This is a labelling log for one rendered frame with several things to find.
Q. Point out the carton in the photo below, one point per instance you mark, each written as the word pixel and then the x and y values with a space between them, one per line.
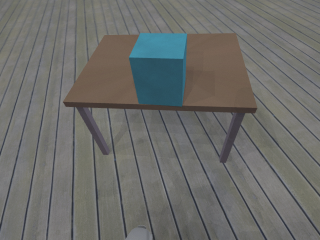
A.
pixel 158 65

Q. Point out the robot left thigh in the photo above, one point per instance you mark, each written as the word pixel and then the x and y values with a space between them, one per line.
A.
pixel 139 233

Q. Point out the table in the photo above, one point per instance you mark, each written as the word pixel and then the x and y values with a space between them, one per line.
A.
pixel 216 80

